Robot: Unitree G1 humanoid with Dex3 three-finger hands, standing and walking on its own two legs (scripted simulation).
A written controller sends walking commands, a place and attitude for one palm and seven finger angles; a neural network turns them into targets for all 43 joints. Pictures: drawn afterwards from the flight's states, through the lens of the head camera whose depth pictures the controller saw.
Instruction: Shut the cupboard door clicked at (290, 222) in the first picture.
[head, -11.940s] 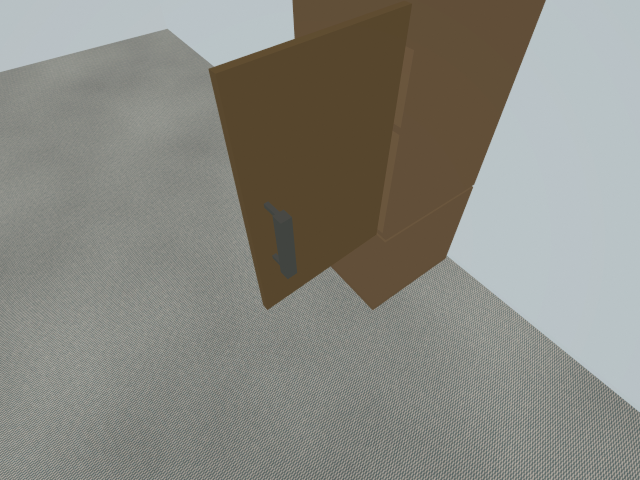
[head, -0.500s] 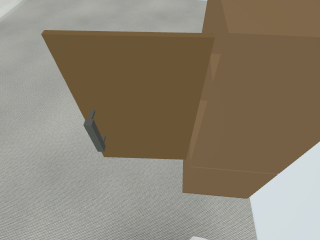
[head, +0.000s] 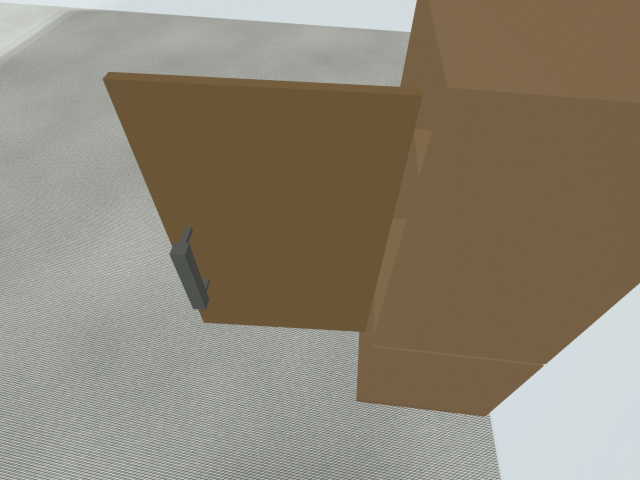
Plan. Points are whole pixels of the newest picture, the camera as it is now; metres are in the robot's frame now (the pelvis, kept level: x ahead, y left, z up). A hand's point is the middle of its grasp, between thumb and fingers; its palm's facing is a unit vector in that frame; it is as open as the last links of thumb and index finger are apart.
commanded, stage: come to a stop and stand still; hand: left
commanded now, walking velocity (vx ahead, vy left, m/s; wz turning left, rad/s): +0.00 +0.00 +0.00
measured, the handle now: (194, 269) +0.46 +0.27 -0.09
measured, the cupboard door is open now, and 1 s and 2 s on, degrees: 93 93 93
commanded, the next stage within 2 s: look again from close up in 0.22 s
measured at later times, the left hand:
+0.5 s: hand out of the picture +0.01 +0.18 -0.16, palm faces +0.02 -0.97 -0.23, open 7.3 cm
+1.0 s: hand out of the picture +0.02 +0.16 -0.17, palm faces +0.04 -0.98 -0.21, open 7.3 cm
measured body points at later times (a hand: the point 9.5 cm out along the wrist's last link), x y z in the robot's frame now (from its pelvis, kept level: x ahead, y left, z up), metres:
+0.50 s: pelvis +0.01 +0.00 +0.00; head +0.02 -0.03 +0.45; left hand +0.01 +0.23 -0.15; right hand +0.00 -0.20 -0.18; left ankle -0.03 +0.11 -0.74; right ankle +0.05 -0.10 -0.74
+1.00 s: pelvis +0.02 -0.01 +0.00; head +0.04 -0.03 +0.45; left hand +0.02 +0.21 -0.15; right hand +0.02 -0.22 -0.17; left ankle -0.03 +0.11 -0.74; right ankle +0.05 -0.10 -0.74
